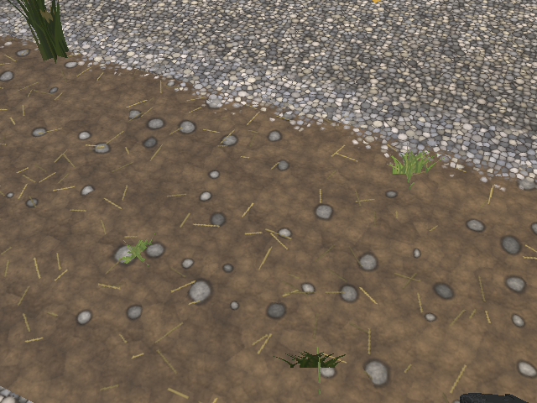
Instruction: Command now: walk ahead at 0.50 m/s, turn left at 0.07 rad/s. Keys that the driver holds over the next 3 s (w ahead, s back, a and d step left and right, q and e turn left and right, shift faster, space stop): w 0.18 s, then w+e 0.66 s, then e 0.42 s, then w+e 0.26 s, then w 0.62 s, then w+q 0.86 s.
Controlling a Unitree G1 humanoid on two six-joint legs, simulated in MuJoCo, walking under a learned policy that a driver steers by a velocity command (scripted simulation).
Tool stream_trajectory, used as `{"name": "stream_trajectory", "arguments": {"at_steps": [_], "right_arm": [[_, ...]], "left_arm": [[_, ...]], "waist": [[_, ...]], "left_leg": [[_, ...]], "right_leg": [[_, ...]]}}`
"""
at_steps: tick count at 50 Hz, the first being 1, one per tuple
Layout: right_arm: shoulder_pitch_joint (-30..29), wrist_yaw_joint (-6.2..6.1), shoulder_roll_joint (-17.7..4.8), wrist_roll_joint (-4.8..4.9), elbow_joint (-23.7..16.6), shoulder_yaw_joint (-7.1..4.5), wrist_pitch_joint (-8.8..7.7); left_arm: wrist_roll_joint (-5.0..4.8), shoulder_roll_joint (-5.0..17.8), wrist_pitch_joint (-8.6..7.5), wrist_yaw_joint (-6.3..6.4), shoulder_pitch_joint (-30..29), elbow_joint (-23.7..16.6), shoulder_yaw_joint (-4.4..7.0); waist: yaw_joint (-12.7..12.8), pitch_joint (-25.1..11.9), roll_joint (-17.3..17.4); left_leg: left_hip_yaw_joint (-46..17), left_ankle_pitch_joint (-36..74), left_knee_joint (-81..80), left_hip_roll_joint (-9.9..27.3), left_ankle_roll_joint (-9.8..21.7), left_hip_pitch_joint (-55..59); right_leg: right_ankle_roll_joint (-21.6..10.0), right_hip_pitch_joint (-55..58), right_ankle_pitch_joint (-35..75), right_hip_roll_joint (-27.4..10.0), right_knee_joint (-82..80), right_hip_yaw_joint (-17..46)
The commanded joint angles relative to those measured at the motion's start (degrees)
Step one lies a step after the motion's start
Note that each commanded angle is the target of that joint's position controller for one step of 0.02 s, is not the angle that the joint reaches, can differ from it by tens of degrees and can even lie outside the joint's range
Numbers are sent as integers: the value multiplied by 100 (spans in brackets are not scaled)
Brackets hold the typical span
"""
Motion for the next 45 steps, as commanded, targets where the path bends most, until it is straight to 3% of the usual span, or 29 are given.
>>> {"name": "stream_trajectory", "arguments": {"at_steps": [1,2,3,4,5,6,7,8,9,11,13,16,19,24,25,27,28,29,30,31,32,33,34,35,37,39,41,45], "right_arm": [[-111,48,-562,8,-378,-164,-149],[600,15,-781,-20,-135,-286,-148],[1701,-36,-1177,-71,117,-438,-151],[2292,-62,-1833,-121,239,-588,-97],[2426,-40,-1398,-59,283,-460,-91],[1927,-32,-1054,-44,194,-340,-102],[1541,-25,-832,-64,89,-271,-99],[1223,-5,-660,-98,48,-212,-107],[1058,7,-541,-141,34,-170,-134],[1032,4,-573,-144,106,-190,-192],[1175,-32,-717,-165,230,-236,-256],[1310,-105,-806,-172,357,-246,-262],[1447,-152,-856,-138,448,-224,-271],[1930,-183,-959,-91,689,-238,-112],[1907,-203,-1014,-82,685,-250,-58],[1790,-273,-1212,-80,596,-300,44],[1760,-319,-1284,-88,551,-319,109],[1678,-359,-1316,-87,504,-321,160],[1679,-391,-1258,-127,353,-279,120],[2313,-236,-346,-302,118,12,-75],[1782,-125,-781,-120,44,-59,-342],[1210,-70,-1018,91,-184,-131,-476],[1015,-88,-952,68,-266,-96,-532],[950,-131,-956,-52,-249,-135,-517],[1143,-152,-960,-148,-288,-196,-356],[1141,-173,-804,-187,-363,-173,-228],[740,-189,-667,-216,-528,-119,-181],[-72,-138,-565,-196,-778,-67,-219]], "left_arm": [[-47,1057,20,12,-109,-174,214],[-45,992,31,18,-172,-185,180],[30,785,16,26,-334,-311,85],[118,181,-110,1,68,-507,-114],[41,484,-234,-12,1,-438,-52],[-80,881,-298,-38,-389,-556,53],[-77,862,-293,-29,-698,-602,51],[11,781,-266,-3,-866,-623,55],[60,743,-211,16,-856,-624,86],[21,498,-75,4,-726,-582,48],[27,456,13,13,-912,-653,39],[27,359,28,-37,-1306,-799,3],[34,290,12,-136,-1900,-1012,-59],[17,267,15,-343,-2624,-1451,-126],[17,302,15,-391,-2661,-1529,-119],[44,466,33,-456,-2438,-1604,-45],[47,616,56,-458,-2020,-1549,38],[31,875,68,-423,-1181,-1372,184],[42,1339,105,-316,-206,-1186,371],[-3,1852,93,-269,-114,-1193,454],[19,1430,86,-224,142,-1238,329],[72,1185,63,-188,-80,-1238,260],[60,1048,38,-173,-463,-1319,221],[76,908,32,-172,-840,-1415,178],[148,774,26,-147,-1158,-1569,124],[102,870,14,-101,-1141,-1590,151],[79,1062,29,-23,-1005,-1575,211],[44,1154,177,71,-621,-1470,254]], "waist": [[-479,116,-844],[-808,-274,-765],[-1297,-998,-373],[-1214,-1632,1118],[-1277,-1875,1201],[-1181,-1079,832],[-1050,-685,554],[-908,-298,335],[-737,-144,421],[-559,-69,423],[-553,56,221],[-646,138,151],[-841,313,142],[-1056,548,33],[-1012,537,83],[-790,228,316],[-545,-63,441],[-86,-483,375],[331,-1070,-44],[-262,-1703,-1493],[118,-2265,-1056],[180,-1484,-826],[-54,-947,-275],[-309,-528,6],[-671,-313,-172],[-751,-165,-273],[-652,-25,-350],[-302,-30,-571]], "left_leg": [[277,-228,-416,-226,251,752],[330,-240,-501,-333,398,1800],[-470,-235,-382,366,731,3394],[-2887,-637,-722,1784,1598,5382],[-3977,-1272,-1293,2026,1840,5352],[-3155,-1338,-1343,1777,1582,4723],[-2428,-1112,-1462,1481,1390,4014],[-2017,-824,-1696,1257,1302,3339],[-1699,-439,-1863,1079,1209,2895],[-1239,156,-2086,1026,1190,2507],[-827,751,-2194,1047,1181,2432],[-206,1117,-2248,959,1003,2470],[271,979,-2391,856,813,2444],[583,1578,-2013,1191,699,3610],[652,2055,-1803,1249,649,3811],[830,4013,-1065,1270,518,4010],[918,4936,-380,1246,454,4015],[1048,5128,738,1101,312,3635],[1056,3640,2391,871,102,2267],[694,-2034,4546,-387,-289,-506],[-513,-2904,5220,-528,-209,-1229],[-628,-2445,5117,-200,-83,-1672],[-575,-1994,4608,46,-29,-1525],[-508,-1808,4099,201,-80,-1182],[-514,-1681,3595,343,-204,-516],[-361,-1506,3006,349,-388,-352],[-242,-793,2201,251,-536,-278],[-85,775,533,-300,-562,462]], "right_leg": [[-860,-102,2298,-1427,102,813],[-718,-302,3167,-1189,888,561],[-467,-1170,2826,-886,2407,233],[-47,-3500,227,3,4635,-115],[-55,-4234,-1444,38,5550,629],[-167,-4645,-1093,-314,5791,704],[-203,-4495,-588,-570,5573,564],[-170,-4303,-200,-711,5169,524],[-151,-3974,80,-835,4867,553],[-102,-3711,365,-873,4630,539],[-30,-3900,794,-842,4247,603],[-32,-3935,1758,-677,3323,696],[-133,-3633,2554,-513,2411,412],[-329,-4006,2101,-365,1768,149],[-391,-3998,1803,-307,1719,43],[-565,-3405,1128,14,1768,-338],[-684,-2820,817,238,1815,-493],[-876,-1638,1030,439,1516,-521],[-1225,238,1324,-132,1400,537],[-2361,2491,726,-1665,1122,3714],[-2498,2887,401,-1927,359,4873],[-2175,2388,714,-1711,249,3985],[-1989,1479,1169,-1474,192,3308],[-1880,576,1748,-1277,76,2839],[-1871,-421,2196,-1044,-203,2457],[-1867,-1015,2421,-915,-348,2117],[-1733,-1401,2386,-705,-398,1782],[-1226,-1678,2711,-275,90,1432]]}}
